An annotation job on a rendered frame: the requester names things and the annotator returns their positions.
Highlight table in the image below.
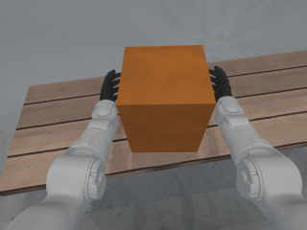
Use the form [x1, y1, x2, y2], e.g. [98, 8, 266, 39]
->
[0, 50, 307, 213]

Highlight robot left forearm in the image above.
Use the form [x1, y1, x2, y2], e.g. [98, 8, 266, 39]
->
[46, 100, 119, 194]

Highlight robot right upper arm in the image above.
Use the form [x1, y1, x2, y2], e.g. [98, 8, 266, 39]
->
[236, 155, 307, 230]

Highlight robot left hand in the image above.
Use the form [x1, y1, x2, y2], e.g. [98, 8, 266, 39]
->
[100, 69, 121, 102]

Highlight robot left upper arm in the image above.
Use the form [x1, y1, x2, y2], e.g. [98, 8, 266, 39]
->
[4, 154, 106, 230]

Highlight carton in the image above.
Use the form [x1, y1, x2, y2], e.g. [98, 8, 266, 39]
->
[116, 45, 216, 152]

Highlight robot right hand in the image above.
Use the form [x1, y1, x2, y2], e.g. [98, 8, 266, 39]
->
[208, 66, 232, 103]

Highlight robot right forearm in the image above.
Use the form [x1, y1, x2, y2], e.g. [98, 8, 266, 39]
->
[214, 96, 303, 191]

